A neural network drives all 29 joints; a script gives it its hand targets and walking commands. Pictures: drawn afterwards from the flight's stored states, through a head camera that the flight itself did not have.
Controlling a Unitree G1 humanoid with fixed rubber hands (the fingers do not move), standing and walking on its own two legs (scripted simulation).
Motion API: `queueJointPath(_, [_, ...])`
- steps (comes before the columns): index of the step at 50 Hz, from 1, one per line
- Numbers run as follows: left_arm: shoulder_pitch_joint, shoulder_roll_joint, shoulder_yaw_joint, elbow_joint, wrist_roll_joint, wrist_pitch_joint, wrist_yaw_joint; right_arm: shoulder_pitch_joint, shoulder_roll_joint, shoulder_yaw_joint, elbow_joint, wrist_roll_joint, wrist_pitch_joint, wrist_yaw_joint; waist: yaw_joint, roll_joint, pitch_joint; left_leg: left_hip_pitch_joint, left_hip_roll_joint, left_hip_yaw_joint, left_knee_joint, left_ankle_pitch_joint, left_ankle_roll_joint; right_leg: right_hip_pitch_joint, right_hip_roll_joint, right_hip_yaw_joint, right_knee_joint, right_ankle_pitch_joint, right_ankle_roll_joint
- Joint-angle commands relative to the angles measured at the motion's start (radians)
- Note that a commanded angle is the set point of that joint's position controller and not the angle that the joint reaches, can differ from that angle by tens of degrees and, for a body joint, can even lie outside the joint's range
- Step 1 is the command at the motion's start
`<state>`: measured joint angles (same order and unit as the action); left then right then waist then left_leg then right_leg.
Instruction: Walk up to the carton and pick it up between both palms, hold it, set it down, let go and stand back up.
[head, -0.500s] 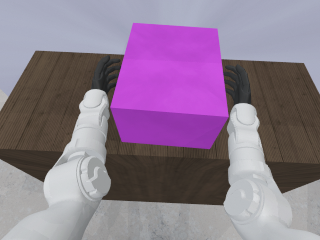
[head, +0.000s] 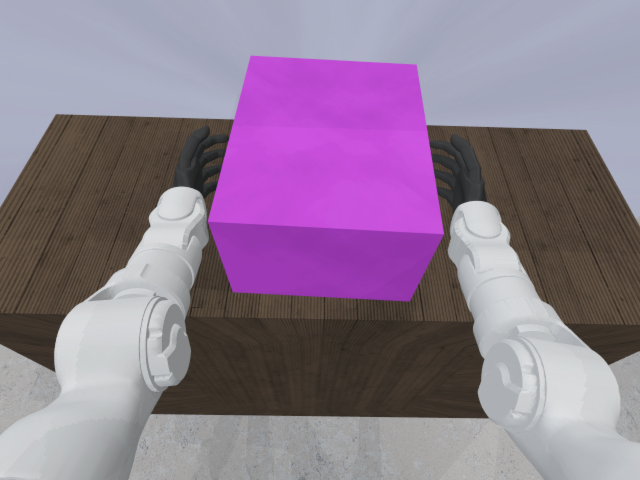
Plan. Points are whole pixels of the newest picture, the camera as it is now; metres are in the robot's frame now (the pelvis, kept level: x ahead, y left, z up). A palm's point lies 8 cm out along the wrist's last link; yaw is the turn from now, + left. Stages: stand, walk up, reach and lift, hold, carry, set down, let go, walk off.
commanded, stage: set down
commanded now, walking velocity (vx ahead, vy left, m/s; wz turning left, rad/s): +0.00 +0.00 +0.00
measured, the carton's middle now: (327, 174) +0.54 +0.04 +0.04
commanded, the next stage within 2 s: none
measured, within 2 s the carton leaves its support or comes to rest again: neither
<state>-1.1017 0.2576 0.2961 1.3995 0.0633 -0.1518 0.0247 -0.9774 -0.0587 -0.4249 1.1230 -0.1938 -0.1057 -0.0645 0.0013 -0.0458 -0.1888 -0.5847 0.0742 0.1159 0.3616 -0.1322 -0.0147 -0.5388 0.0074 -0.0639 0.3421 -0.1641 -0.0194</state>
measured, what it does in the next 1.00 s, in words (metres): stands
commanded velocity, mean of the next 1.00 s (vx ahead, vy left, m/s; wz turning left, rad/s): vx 0.00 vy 0.00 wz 0.00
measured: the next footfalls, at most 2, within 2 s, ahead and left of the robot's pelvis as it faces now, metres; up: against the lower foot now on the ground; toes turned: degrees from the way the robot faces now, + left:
none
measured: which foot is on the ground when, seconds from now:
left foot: down 0.00-1.00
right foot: down 0.00-1.00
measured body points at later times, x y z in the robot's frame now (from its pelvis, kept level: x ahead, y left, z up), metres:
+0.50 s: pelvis -0.03 -0.01 -0.02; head +0.06 +0.01 +0.42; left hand +0.47 +0.26 +0.12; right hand +0.48 -0.19 +0.13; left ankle +0.00 +0.13 -0.74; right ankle -0.02 -0.11 -0.74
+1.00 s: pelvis -0.04 +0.00 -0.01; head +0.03 +0.03 +0.44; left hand +0.45 +0.26 +0.15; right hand +0.46 -0.18 +0.17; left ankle +0.00 +0.13 -0.74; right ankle -0.03 -0.11 -0.74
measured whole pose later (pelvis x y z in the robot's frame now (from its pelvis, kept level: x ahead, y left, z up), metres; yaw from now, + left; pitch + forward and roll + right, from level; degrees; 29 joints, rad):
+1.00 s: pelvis -0.04 +0.00 -0.01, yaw +2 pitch +19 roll -1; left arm -1.26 0.44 -0.17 1.40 -0.40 0.04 0.02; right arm -1.19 -0.35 0.03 1.28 0.40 0.07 -0.03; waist -0.02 -0.05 -0.23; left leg -0.66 0.07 0.04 0.43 -0.11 -0.02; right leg -0.59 0.01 -0.09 0.41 -0.15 -0.03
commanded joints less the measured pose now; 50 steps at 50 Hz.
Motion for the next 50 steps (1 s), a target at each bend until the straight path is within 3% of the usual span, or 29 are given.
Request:
queueJointPath(1, [-0.56,0.18,-0.229,-0.02,-0.226,-0.096,0.018,-0.511,-0.166,0.223,-0.043,0.206,-0.031,-0.033,-0.007,0.116,-0.821,0.408,-0.041,-0.041,0.187,0.528,-0.021,0.163,0.008,0.01,0.095,0.49,0.055])
queueJointPath(5, [-0.602,0.214,-0.303,-0.051,-0.305,-0.107,0.023,-0.556,-0.289,0.26,-0.032,0.303,-0.059,-0.053,0.002,0.202,-0.932,0.551,-0.021,-0.061,0.274,0.696,-0.064,0.009,0.028,-0.018,0.108,0.494,0.032])
queueJointPath(6, [-0.62,0.215,-0.315,-0.001,-0.317,-0.104,0.018,-0.571,-0.297,0.267,0.024,0.322,-0.058,-0.054,-0.004,0.197,-0.874,0.57,-0.016,-0.068,0.288,0.7,-0.068,-0.058,0.029,-0.021,0.096,0.437,0.029])
queueJointPath(9, [-0.603,0.254,-0.333,0.092,-0.341,-0.088,-0.004,-0.591,-0.33,0.311,0.08,0.366,-0.05,-0.047,0.009,0.123,-0.775,0.43,-0.03,-0.055,0.255,0.566,-0.069,0.045,0.029,-0.019,0.116,0.432,0.028])
queueJointPath(12, [-0.604,0.278,-0.328,0.046,-0.343,-0.087,-0.003,-0.611,-0.386,0.33,0.042,0.409,-0.064,-0.039,0.017,0.136,-0.867,0.373,-0.045,-0.051,0.246,0.576,-0.069,0.133,0.023,-0.014,0.17,0.554,0.045])
queueJointPath(14, [-0.637,0.292,-0.359,-0.012,-0.38,-0.089,0.005,-0.642,-0.402,0.355,-0.012,0.454,-0.069,-0.028,0.025,0.122,-0.946,0.427,-0.041,-0.058,0.263,0.618,-0.068,0.104,0.035,-0.025,0.177,0.542,0.049])
queueJointPath(16, [-0.641,0.31,-0.37,-0.008,-0.403,-0.07,-0.008,-0.662,-0.401,0.389,-0.019,0.479,-0.048,-0.016,0.018,0.075,-0.931,0.358,-0.044,-0.048,0.25,0.547,-0.058,0.139,0.028,-0.014,0.17,0.541,0.049])
queueJointPath(19, [-0.695,0.379,-0.385,0.023,-0.469,-0.07,-0.029,-0.701,-0.4,0.433,-0.055,0.513,-0.011,-0.01,0.016,-0.016,-0.891,0.021,-0.075,-0.021,0.164,0.255,-0.009,0.376,-0.01,0.034,0.223,0.582,0.084])
queueJointPath(21, [-0.715,0.394,-0.431,-0.035,-0.528,-0.067,-0.029,-0.74,-0.419,0.459,-0.137,0.554,0.008,0.001,0.016,-0.048,-0.968,-0.03,-0.084,-0.027,0.126,0.187,0.015,0.447,-0.015,0.044,0.236,0.57,0.095])
queueJointPath(22, [-0.711,0.401,-0.432,-0.078,-0.523,-0.049,-0.022,-0.731,-0.442,0.47,-0.139,0.574,0.018,0.003,0.019,-0.008,-0.992,0.028,-0.086,-0.031,0.124,0.262,0.005,0.435,-0.01,0.04,0.24,0.618,0.09])
queueJointPath(23, [-0.729,0.408,-0.432,-0.043,-0.519,-0.038,-0.027,-0.746,-0.427,0.479,-0.112,0.583,0.028,0.004,0.011,-0.026,-0.958,0.062,-0.083,-0.034,0.134,0.26,0.007,0.393,-0.007,0.035,0.233,0.59,0.093])
queueJointPath(25, [-0.736,0.4,-0.469,0.029,-0.534,-0.016,-0.049,-0.736,-0.41,0.493,-0.029,0.587,0.057,0.002,-0.004,-0.012,-0.833,0.013,-0.089,-0.035,0.118,0.165,0.012,0.394,-0.019,0.051,0.206,0.529,0.081])
queueJointPath(26, [-0.748,0.376,-0.491,-0.016,-0.538,-0.014,-0.05,-0.732,-0.431,0.451,-0.014,0.579,0.056,0.0,-0.035,0.047,-0.854,0.081,-0.079,-0.053,0.118,0.202,0.001,0.329,-0.012,0.033,0.201,0.517,0.077])
queueJointPath(27, [-0.771,0.366,-0.511,-0.015,-0.549,-0.006,-0.05,-0.736,-0.453,0.439,0.017,0.576,0.055,0.004,-0.04,0.091,-0.852,0.165,-0.071,-0.055,0.127,0.234,-0.022,0.243,-0.002,0.014,0.178,0.452,0.063])
queueJointPath(30, [-0.761,0.331,-0.572,-0.001,-0.558,0.023,-0.051,-0.735,-0.459,0.451,0.065,0.584,0.074,0.022,-0.034,0.124,-0.774,0.331,-0.056,-0.076,0.155,0.265,-0.035,0.058,0.015,-0.014,0.111,0.268,0.034])
queueJointPath(31, [-0.791,0.342,-0.563,-0.083,-0.564,0.026,-0.041,-0.764,-0.491,0.414,0.009,0.576,0.064,0.024,-0.031,0.142,-0.844,0.354,-0.055,-0.075,0.156,0.279,-0.039,0.053,0.016,-0.017,0.109,0.265,0.034])
queueJointPath(32, [-0.797,0.331,-0.579,-0.01,-0.559,0.034,-0.039,-0.76,-0.483,0.415,0.069,0.568,0.076,0.024,-0.043,0.164,-0.794,0.354,-0.051,-0.092,0.155,0.256,-0.039,0.02,0.014,-0.018,0.102,0.232,0.022])
queueJointPath(33, [-0.795,0.332,-0.567,-0.039,-0.545,0.045,-0.032,-0.782,-0.502,0.406,0.037,0.566,0.078,0.027,-0.031,0.17,-0.825,0.375,-0.05,-0.092,0.154,0.27,-0.047,0.018,0.021,-0.025,0.09,0.231,0.02])
queueJointPath(36, [-0.736,0.267,-0.59,-0.036,-0.522,0.084,-0.019,-0.726,-0.514,0.387,0.115,0.57,0.086,0.036,-0.044,0.243,-0.746,0.459,-0.032,-0.109,0.144,0.296,-0.068,-0.026,0.029,-0.037,0.063,0.206,0.003])
queueJointPath(39, [-0.614,0.268,-0.505,-0.12,-0.443,0.129,-0.024,-0.616,-0.541,0.387,0.095,0.579,0.09,0.031,-0.028,0.244,-0.745,0.552,-0.039,-0.111,0.16,0.432,-0.082,0.019,0.044,-0.031,0.044,0.308,0.005])
queueJointPath(40, [-0.718,0.34,-0.472,-0.094,-0.445,0.129,-0.027,-0.714,-0.533,0.381,0.08,0.586,0.099,0.027,-0.014,0.233,-0.726,0.488,-0.048,-0.099,0.161,0.384,-0.069,0.03,0.028,-0.017,0.037,0.275,0.015])
queueJointPath(42, [-0.589,0.326,-0.446,-0.158,-0.438,0.149,-0.022,-0.618,-0.498,0.434,0.031,0.61,0.114,0.022,-0.012,0.175,-0.699,0.442,-0.063,-0.098,0.133,0.387,-0.058,0.159,0.031,-0.003,0.058,0.379,0.037])
queueJointPath(43, [-0.686,0.367,-0.428,-0.124,-0.438,0.158,-0.022,-0.715,-0.52,0.425,0.048,0.602,0.128,0.021,-0.006,0.174,-0.679,0.394,-0.07,-0.089,0.124,0.338,-0.053,0.164,0.023,0.0,0.06,0.363,0.047])
queueJointPath(44, [-0.645,0.36,-0.421,-0.142,-0.444,0.161,-0.017,-0.673,-0.507,0.444,0.035,0.608,0.137,0.024,0.005,0.139,-0.653,0.39,-0.07,-0.087,0.098,0.275,-0.041,0.18,0.024,-0.007,0.063,0.311,0.05])
queueJointPath(46, [-0.698,0.357,-0.443,-0.253,-0.457,0.154,0.007,-0.708,-0.513,0.434,-0.046,0.613,0.136,0.031,0.018,0.177,-0.728,0.439,-0.059,-0.094,0.099,0.282,-0.047,0.136,0.033,-0.016,0.059,0.249,0.036])
queueJointPath(47, [-0.748,0.382,-0.454,-0.15,-0.476,0.141,0.009,-0.767,-0.485,0.429,-0.019,0.585,0.145,0.035,0.014,0.132,-0.712,0.379,-0.06,-0.096,0.101,0.207,-0.034,0.119,0.03,-0.01,0.049,0.162,0.036])
queueJointPath(48, [-0.583,0.328,-0.45,-0.21,-0.466,0.136,0.008,-0.627,-0.46,0.455,-0.064,0.584,0.135,0.034,0.02,0.101,-0.718,0.406,-0.061,-0.099,0.097,0.258,-0.027,0.203,0.032,-0.004,0.054,0.261,0.031])
queueJointPath(49, [-0.574,0.348,-0.403,-0.27,-0.45,0.135,0.0,-0.622,-0.464,0.464,-0.146,0.603,0.127,0.021,0.025,0.098,-0.774,0.415,-0.073,-0.083,0.104,0.323,-0.031,0.272,0.032,-0.003,0.068,0.367,0.045])
queueJointPath(50, [-0.619,0.381,-0.382,-0.231,-0.435,0.133,-0.009,-0.645,-0.462,0.451,-0.128,0.594,0.132,0.011,0.011,0.118,-0.767,0.392,-0.081,-0.08,0.113,0.306,-0.03,0.278,0.023,0.007,0.074,0.383,0.055])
